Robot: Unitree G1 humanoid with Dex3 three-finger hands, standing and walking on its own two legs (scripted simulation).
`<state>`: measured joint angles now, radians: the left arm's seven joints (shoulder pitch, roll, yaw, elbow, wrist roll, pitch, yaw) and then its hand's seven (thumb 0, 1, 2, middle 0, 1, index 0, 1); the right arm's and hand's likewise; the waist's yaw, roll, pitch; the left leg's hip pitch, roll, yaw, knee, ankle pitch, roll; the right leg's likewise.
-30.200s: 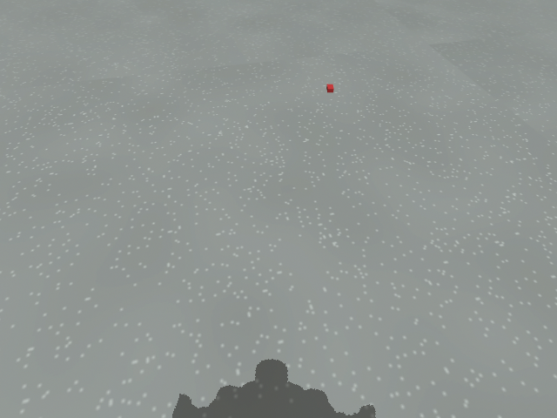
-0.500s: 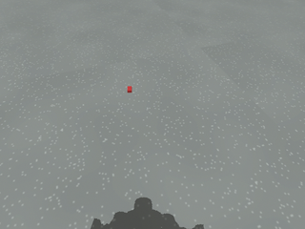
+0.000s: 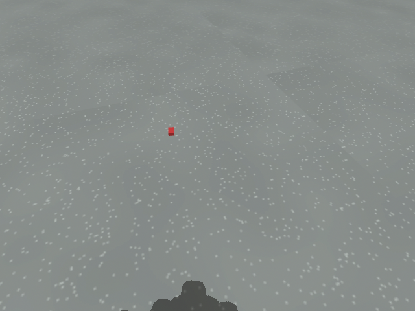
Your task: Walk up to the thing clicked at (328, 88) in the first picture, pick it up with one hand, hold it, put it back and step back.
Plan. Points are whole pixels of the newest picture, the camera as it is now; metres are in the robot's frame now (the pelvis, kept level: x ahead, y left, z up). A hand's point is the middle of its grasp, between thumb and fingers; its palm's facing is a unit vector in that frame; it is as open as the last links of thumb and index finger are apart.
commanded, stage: walk up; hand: left
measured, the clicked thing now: (171, 131) +1.44 +0.31 -0.77
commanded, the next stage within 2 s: none
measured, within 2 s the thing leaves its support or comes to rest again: neither
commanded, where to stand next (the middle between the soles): +1.05 +0.05 m, yaw +2 degrees
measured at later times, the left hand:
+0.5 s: hand (106, 297) +0.19 +0.24 -0.15, palm faces +0.05 -0.93 -0.36, open 7.3 cm
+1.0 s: hand (125, 178) +0.51 +0.28 -0.14, palm faces -0.06 -0.93 -0.37, open 7.3 cm
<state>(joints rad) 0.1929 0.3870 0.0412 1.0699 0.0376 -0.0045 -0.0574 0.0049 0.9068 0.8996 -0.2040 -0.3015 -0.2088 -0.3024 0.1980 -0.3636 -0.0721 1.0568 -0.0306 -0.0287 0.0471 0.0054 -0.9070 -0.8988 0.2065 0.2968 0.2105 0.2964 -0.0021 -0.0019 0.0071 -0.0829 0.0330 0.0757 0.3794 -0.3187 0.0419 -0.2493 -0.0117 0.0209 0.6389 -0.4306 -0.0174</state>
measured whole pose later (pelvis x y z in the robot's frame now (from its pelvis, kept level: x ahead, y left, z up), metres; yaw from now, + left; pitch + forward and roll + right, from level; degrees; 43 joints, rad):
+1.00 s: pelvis +0.41 +0.00 -0.01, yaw +1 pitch -3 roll +2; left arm 0.21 0.43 0.05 0.89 0.01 -0.05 -0.09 0.00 0.91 0.90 -0.20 -0.30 -0.21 -0.30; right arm 0.34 -0.41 -0.06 0.86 -0.01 -0.07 0.05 0.01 -0.90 -0.90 0.21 0.30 0.21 0.30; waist -0.03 -0.02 0.09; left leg -0.05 0.02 0.13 0.47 -0.36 0.00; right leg -0.49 -0.09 -0.02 0.66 -0.14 -0.02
